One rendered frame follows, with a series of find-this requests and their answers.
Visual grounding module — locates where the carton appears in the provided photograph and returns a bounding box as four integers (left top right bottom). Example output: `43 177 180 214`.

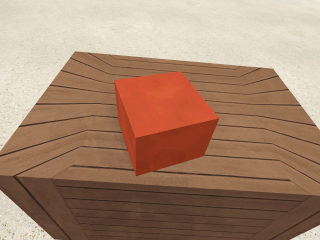
114 71 219 176

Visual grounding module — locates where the pedestal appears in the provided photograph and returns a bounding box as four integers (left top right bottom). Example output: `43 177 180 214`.
0 51 320 240

